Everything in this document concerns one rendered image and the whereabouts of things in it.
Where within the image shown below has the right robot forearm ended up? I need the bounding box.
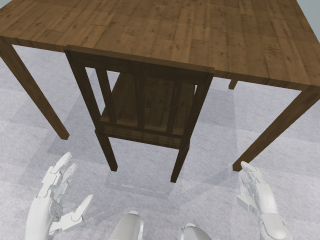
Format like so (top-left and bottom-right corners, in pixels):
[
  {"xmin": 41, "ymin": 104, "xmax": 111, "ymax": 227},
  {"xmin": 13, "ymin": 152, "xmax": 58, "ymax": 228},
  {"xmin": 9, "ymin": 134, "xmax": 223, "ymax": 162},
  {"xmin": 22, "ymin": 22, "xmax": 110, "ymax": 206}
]
[{"xmin": 258, "ymin": 213, "xmax": 293, "ymax": 240}]

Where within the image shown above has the table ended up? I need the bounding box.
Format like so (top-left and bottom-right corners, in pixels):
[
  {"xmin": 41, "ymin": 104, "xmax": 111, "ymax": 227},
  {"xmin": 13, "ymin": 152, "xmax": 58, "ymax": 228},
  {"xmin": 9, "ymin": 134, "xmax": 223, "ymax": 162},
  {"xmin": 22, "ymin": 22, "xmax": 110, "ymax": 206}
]
[{"xmin": 0, "ymin": 0, "xmax": 320, "ymax": 172}]

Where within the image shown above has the chair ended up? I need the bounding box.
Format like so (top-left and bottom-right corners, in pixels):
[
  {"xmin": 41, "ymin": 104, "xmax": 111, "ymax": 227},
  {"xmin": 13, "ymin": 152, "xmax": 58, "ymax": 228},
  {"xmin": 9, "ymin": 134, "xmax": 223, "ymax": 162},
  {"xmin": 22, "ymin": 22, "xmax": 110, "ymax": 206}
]
[{"xmin": 63, "ymin": 44, "xmax": 215, "ymax": 183}]

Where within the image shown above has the robot right thigh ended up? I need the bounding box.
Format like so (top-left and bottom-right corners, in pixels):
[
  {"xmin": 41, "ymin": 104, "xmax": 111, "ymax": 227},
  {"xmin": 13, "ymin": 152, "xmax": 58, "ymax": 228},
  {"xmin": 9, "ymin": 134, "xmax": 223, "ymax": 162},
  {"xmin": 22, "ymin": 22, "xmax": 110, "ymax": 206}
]
[{"xmin": 177, "ymin": 225, "xmax": 212, "ymax": 240}]

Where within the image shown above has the robot right hand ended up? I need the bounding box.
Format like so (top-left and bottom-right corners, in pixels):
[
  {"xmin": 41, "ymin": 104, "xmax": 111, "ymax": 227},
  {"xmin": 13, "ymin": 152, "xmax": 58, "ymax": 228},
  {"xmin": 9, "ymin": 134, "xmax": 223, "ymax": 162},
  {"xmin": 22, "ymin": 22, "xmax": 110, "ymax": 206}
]
[{"xmin": 237, "ymin": 161, "xmax": 279, "ymax": 218}]

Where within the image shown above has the robot left hand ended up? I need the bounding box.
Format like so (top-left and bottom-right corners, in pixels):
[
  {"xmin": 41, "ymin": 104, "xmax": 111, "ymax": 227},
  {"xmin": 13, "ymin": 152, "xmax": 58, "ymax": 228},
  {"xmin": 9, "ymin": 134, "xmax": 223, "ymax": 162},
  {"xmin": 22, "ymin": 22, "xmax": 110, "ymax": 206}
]
[{"xmin": 24, "ymin": 151, "xmax": 95, "ymax": 240}]

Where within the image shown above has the robot left shin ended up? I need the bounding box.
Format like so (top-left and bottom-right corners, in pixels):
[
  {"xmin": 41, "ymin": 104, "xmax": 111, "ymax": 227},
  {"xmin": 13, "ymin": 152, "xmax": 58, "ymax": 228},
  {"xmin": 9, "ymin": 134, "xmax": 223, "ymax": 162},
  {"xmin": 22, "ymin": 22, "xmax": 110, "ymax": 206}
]
[{"xmin": 129, "ymin": 210, "xmax": 138, "ymax": 215}]

